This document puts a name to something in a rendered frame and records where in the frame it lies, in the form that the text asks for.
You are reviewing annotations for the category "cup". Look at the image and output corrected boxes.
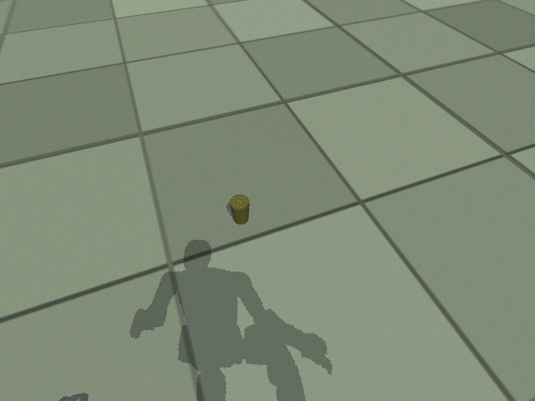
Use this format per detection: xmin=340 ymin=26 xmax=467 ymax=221
xmin=230 ymin=195 xmax=249 ymax=225

